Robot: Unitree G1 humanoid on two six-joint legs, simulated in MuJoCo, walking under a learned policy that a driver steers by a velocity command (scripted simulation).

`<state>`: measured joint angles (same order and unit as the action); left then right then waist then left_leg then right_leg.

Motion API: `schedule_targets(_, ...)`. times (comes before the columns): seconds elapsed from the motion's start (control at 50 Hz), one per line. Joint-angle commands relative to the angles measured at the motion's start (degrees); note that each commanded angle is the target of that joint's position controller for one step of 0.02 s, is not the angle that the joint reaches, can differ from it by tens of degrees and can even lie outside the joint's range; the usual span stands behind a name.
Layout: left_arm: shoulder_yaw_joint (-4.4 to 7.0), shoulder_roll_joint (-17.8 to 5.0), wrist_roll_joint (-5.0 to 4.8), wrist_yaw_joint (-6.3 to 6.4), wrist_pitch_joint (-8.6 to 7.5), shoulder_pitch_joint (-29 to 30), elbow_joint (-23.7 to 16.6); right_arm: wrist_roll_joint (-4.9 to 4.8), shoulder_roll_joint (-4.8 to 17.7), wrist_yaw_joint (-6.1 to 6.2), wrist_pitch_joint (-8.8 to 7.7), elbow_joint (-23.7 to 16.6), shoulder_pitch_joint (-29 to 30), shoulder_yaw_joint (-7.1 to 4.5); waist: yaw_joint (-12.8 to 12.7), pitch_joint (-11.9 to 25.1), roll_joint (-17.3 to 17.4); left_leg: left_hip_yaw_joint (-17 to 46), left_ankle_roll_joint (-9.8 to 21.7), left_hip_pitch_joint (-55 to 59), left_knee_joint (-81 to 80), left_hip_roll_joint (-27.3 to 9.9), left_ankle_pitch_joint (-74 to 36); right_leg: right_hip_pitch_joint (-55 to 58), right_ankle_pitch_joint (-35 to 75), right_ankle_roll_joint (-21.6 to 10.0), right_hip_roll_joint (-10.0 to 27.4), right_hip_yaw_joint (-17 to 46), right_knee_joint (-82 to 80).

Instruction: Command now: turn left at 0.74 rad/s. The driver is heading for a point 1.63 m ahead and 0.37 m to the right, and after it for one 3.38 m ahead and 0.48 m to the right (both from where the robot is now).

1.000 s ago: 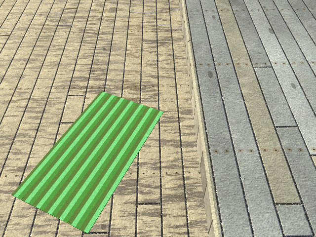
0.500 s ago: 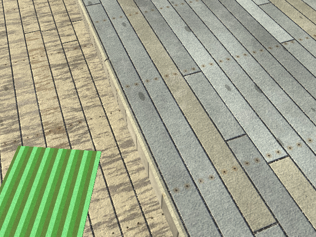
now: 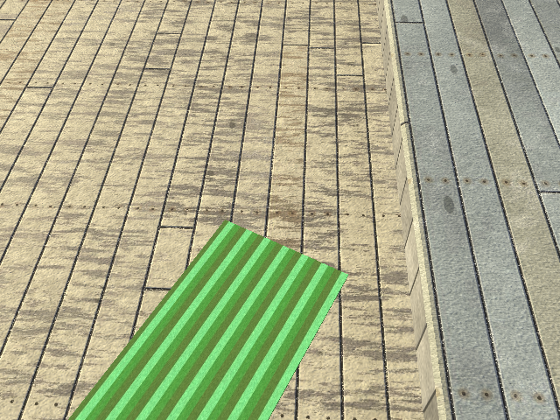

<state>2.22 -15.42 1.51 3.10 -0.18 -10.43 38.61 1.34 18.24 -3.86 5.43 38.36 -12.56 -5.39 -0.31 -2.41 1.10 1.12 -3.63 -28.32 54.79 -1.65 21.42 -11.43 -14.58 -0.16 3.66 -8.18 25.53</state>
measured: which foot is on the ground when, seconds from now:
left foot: up 0.00-0.08, down 0.10-0.56, up 0.58-1.00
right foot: down 0.00-0.10, up 0.12-0.54, down 0.56-1.00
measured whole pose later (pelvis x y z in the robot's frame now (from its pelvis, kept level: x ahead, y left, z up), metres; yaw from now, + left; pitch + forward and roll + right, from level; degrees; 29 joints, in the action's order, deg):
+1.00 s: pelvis +0.01 +0.04 -0.01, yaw -27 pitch +0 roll +0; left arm 2.1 -13.8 1.9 0.5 2.1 -10.7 40.6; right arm 0.6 15.1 0.1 3.4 42.6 -14.8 -2.1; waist 0.8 -1.8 0.5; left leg -0.1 0.0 -18.8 37.0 0.1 19.0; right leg -14.9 -13.7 -3.5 -6.7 7.1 29.2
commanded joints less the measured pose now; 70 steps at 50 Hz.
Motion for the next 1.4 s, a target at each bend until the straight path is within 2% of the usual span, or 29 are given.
schedule_targets(0.02, 3.22, -10.7, 0.23, -1.35, -0.21, -7.2, -0.2, -0.69, 0.9, -0.19, -0.99, -6.9, 5.0, 0.80, -4.6, 5.1, -13.6, -7.2, 1.0, 3.1, -12.4, 3.7, 3.8, 6.9, 30.0, -8.8, 11.4, 3.9, 0.9)
schedule_targets(0.08, 3.00, -10.2, -0.91, -1.92, -0.14, -6.0, 1.1, 0.39, 1.7, 1.51, -2.85, -4.1, -3.1, 0.57, 1.2, 5.8, -9.6, -5.2, 3.0, 17.8, -34.7, 6.0, -13.8, -1.0, 27.6, -4.5, 8.7, 2.6, 10.5)
schedule_targets(0.1, 1.82, -6.3, -0.92, -2.20, -0.07, -7.4, 0.3, 1.37, 5.3, 2.20, -3.94, -3.2, -7.2, -0.08, 2.3, 9.7, 0.9, 6.4, 4.1, 30.5, -37.0, -4.4, -22.2, -10.9, 9.4, -1.3, 6.1, 1.0, 19.3)
schedule_targets(0.12, -0.92, 1.8, -1.06, -2.84, 0.42, -8.4, -2.4, 0.12, 10.4, 2.72, -4.87, -4.9, -4.4, 0.18, 0.7, 12.0, 19.1, 21.3, 12.9, 30.1, -34.8, -22.1, -53.4, -18.4, -20.8, 1.8, -0.3, -0.2, 23.5)
schedule_targets(0.14, -0.28, -1.3, -0.96, -2.69, 1.66, -5.9, 0.6, -0.48, 2.2, 3.31, -5.65, -3.7, -6.6, 2.42, 3.4, 13.5, 6.5, 14.1, 15.7, 28.6, -30.7, -20.6, -62.6, -12.6, -21.5, 1.5, 2.0, 7.5, 26.9)
schedule_targets(0.16, -0.36, -1.2, -2.43, -2.82, 1.97, -4.6, 0.0, -0.31, 2.5, 4.18, -5.68, -2.6, -4.2, 2.70, 3.0, 12.3, 11.9, 10.9, 16.5, 24.9, -32.6, -19.1, -51.9, -11.6, -21.1, 0.9, 0.3, 9.2, 26.1)
schedule_targets(0.22, 2.38, -7.4, -1.23, -3.45, 2.29, -5.8, 3.0, -0.14, 4.6, 5.78, -4.32, -3.0, 2.3, 2.07, 0.4, 3.6, 10.5, 2.8, 13.2, 21.2, -34.3, -13.3, -45.5, -14.2, -13.4, 0.4, -2.6, 8.7, 32.0)
schedule_targets(0.36, 2.88, -4.1, -0.43, -4.53, 4.00, -4.7, 1.6, 0.39, 1.1, 6.93, -4.10, -2.6, 2.6, 2.33, 0.7, 1.5, 6.3, -1.3, 15.2, 22.1, -37.6, -16.4, -24.0, -19.3, -8.9, 1.8, -1.0, 6.9, 32.7)
schedule_targets(0.52, 3.19, -3.7, -1.36, -5.71, 3.72, -4.9, -2.2, -0.06, 4.6, 4.78, -4.83, -1.4, 3.9, 0.54, -0.8, 4.5, 6.3, -8.1, 11.0, 19.6, -28.5, -18.3, -24.0, -5.7, -6.2, -2.0, -2.3, 1.7, 11.5)
schedule_targets(0.54, 3.39, -4.2, -0.93, -5.46, 3.10, -6.6, -2.0, -0.39, 4.8, 4.43, -4.61, -0.6, 2.7, 0.21, -2.0, 4.8, 3.2, -10.5, 7.9, 16.6, -23.3, -16.7, -18.2, -1.2, -0.1, -2.9, -3.0, 3.5, 4.6)
schedule_targets(0.56, 4.71, -9.2, 0.11, -4.56, 2.23, -9.6, -1.3, -0.48, 3.4, 3.99, -4.23, -0.7, 0.7, 0.38, -2.9, 4.0, -9.1, -14.5, 3.6, 9.0, -9.6, -11.2, -6.6, 3.5, 5.5, -5.4, 3.6, 17.6, -5.9)
schedule_targets(0.58, 6.75, -17.7, -0.67, -4.05, 1.68, -11.8, -2.2, -0.35, -0.3, 4.03, -3.39, -5.8, 4.4, 1.64, -2.8, 1.7, -21.2, -11.9, -0.8, -8.7, 2.0, 0.8, 18.1, 6.6, 25.2, -15.1, 17.4, 42.9, -8.3)
schedule_targets(0.6, 7.28, -16.3, -1.11, -3.64, 1.83, -15.6, -1.4, 0.61, 0.9, 4.64, -2.83, -5.8, 7.9, 1.74, -6.2, 5.2, -11.7, -1.5, -0.4, -10.6, 10.4, 0.8, 18.4, 8.5, 23.4, -19.5, 17.6, 41.6, -7.7)
schedule_targets(0.64, 5.85, -12.1, -1.04, -2.68, 2.81, -7.7, -2.5, -0.11, 1.5, 4.60, -3.59, -4.2, 5.9, 1.64, -2.0, 1.8, -7.4, 1.4, 0.7, -10.9, 9.9, -1.5, 7.0, 4.4, 10.6, -16.3, 10.8, 32.3, -7.9)
schedule_targets(0.7, 4.86, -9.4, -1.62, -2.67, 3.18, -2.4, -4.0, 1.21, 2.9, 4.32, -3.93, -2.5, 3.3, 1.26, 0.0, 4.6, -6.0, 1.0, 0.5, -6.6, 7.5, 0.2, -0.1, 3.3, 17.6, -12.9, 5.2, 27.6, -6.0)
schedule_targets(0.8, 5.51, -11.2, -0.94, -2.99, 2.93, -5.1, -3.0, 0.41, 2.1, 4.46, -3.01, -2.8, 3.1, 1.86, -1.5, 5.5, -6.5, 1.4, 0.3, -6.7, 0.1, 1.5, -1.4, 4.4, 12.1, -12.9, 4.5, 31.0, -5.5)
schedule_targets(0.94, 1.50, -4.3, 0.72, -2.74, 1.69, -2.7, -0.8, -0.81, 0.0, 4.12, -2.68, 0.1, 0.0, 2.79, -1.7, 5.6, -8.5, -1.1, 3.2, 11.4, -13.7, 0.6, -0.8, -3.6, 12.3, -10.8, 5.1, 26.1, -6.4)
schedule_targets(1.0, 2.26, -8.6, 0.12, -1.71, 1.73, -1.6, 0.3, -0.92, 1.6, 3.85, -3.26, 0.4, -1.3, 2.17, 0.7, 2.8, -6.7, -2.3, 5.1, 16.5, -26.1, 3.2, -5.6, -4.8, 13.7, -9.1, 5.3, 24.3, -1.5)
schedule_targets(1.04, 2.20, -7.5, -0.01, -0.94, 1.57, -3.3, -0.3, 0.26, 5.7, 3.91, -4.72, -0.6, -1.7, 1.57, -0.4, 3.5, 3.1, 13.1, 7.7, 18.1, -34.9, -5.5, -16.1, -6.0, 8.9, -4.9, -0.4, 18.9, 9.9)
schedule_targets(1.06, 2.01, -6.3, -0.41, -0.88, 1.66, -2.2, -1.7, -0.87, 11.2, 3.44, -4.87, -0.2, -1.5, -0.25, -1.3, 0.9, 11.5, 25.3, 14.3, 16.4, -36.1, -13.6, -29.0, -11.6, -5.5, -1.7, -9.9, 9.9, 15.0)
schedule_targets(1.08, 1.97, -6.8, -0.26, -0.57, 1.69, -0.4, -2.2, -0.66, 10.2, 2.82, -4.95, 0.9, -6.1, -0.45, 1.5, 1.0, 12.7, 32.8, 18.8, 17.5, -38.9, -17.6, -32.0, -15.0, -17.3, -1.0, -10.4, 10.0, 22.7)
schedule_targets(1.12, 1.96, -5.7, -0.61, -1.10, 1.58, 0.9, -1.8, -0.56, 8.6, 2.98, -4.51, 1.5, -5.3, -0.75, 0.6, 0.6, 6.1, 27.3, 18.1, 17.4, -37.8, -12.6, -26.7, -16.9, -15.7, -0.3, -8.5, 12.8, 31.2)
schedule_targets(1.22, 1.07, -3.4, -0.99, -1.71, 1.13, 3.5, -2.7, -0.84, 7.0, 3.29, -2.82, 0.5, -3.5, -1.64, 1.8, 4.4, 6.8, 23.8, 14.4, 21.4, -36.0, -4.6, -20.3, -16.6, -10.6, 1.9, -8.7, 11.6, 21.6)
schedule_targets(1.26, 0.81, -3.9, -0.58, -2.23, 0.43, 3.6, -3.2, -0.53, 8.2, 2.84, -2.43, 0.4, -4.7, -2.48, 2.4, 7.1, 8.0, 28.6, 15.1, 19.2, -39.9, -3.8, 8.8, -11.6, -13.8, 1.4, -9.3, 11.7, 15.1)
schedule_targets(1.3, 1.15, -4.8, -1.33, -2.15, -0.24, -0.9, -2.0, -0.38, 8.3, 1.98, -2.21, -1.7, 1.6, -2.73, -1.6, 4.9, 10.0, 30.5, 12.9, 7.7, -42.1, -2.0, 16.5, 1.1, -13.4, 0.2, -10.3, 11.3, 5.5)
schedule_targets(1.34, 2.64, -9.6, -1.02, -0.20, -1.31, -14.8, 2.3, -0.51, 5.4, 2.22, -2.85, -4.4, 9.3, -2.30, -9.8, 2.4, 4.4, 19.6, 3.2, -12.3, -33.2, 7.8, 14.3, 25.4, -7.6, -1.9, -5.2, 11.8, -12.7)
schedule_targets(1.36, 3.89, -15.9, -0.81, 0.46, -1.91, -11.4, 1.2, -1.73, -1.3, 2.51, -3.34, -4.6, 3.9, -0.58, -6.1, 5.0, -15.5, 9.0, 3.5, -18.9, -10.2, 12.5, 14.2, 27.3, -24.8, -4.7, 15.4, 35.2, -17.7)
schedule_targets(1.38, 4.05, -16.5, 0.86, 0.40, -2.19, -4.3, -0.7, -0.36, 2.6, 2.41, -3.96, -5.3, 6.0, -0.73, -3.7, 1.1, -11.0, 8.2, 3.3, -22.4, -1.8, 6.8, 4.2, 15.7, -32.1, -8.3, 21.5, 45.8, -20.0)
schedule_targets(1.4, 2.93, -12.2, 0.94, 0.12, -2.60, -1.6, -1.0, -0.25, 5.5, 1.47, -4.29, -5.4, 7.4, -1.46, -1.5, -0.3, -5.0, 8.4, 3.8, -20.4, 3.1, 3.5, -1.7, 11.6, -30.5, -8.4, 19.0, 41.0, -18.7)
Velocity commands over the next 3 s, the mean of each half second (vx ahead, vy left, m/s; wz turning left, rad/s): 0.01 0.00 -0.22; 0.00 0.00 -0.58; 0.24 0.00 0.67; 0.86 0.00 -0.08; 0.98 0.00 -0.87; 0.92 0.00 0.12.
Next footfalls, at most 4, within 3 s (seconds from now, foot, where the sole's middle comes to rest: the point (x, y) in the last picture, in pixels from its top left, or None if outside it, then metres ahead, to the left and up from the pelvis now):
0.10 left None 0.05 0.15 -0.78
0.56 right None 0.02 -0.06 -0.78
1.04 left None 0.11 0.12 -0.78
1.34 right None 0.03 -0.07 -0.78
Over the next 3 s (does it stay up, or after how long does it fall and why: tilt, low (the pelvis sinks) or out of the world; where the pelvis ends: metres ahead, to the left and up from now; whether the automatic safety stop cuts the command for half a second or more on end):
stays up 1.19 -0.18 -0.01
